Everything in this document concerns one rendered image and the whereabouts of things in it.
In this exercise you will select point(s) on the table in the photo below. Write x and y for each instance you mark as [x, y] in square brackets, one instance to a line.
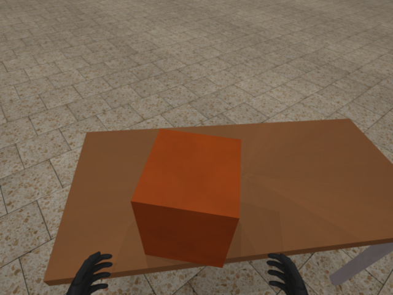
[305, 187]

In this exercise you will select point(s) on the carton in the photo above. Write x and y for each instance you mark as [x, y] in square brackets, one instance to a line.
[186, 203]

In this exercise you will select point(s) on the left robot hand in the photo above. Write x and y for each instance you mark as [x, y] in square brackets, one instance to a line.
[81, 284]

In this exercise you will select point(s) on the right robot hand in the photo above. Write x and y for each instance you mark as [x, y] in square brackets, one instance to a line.
[294, 284]

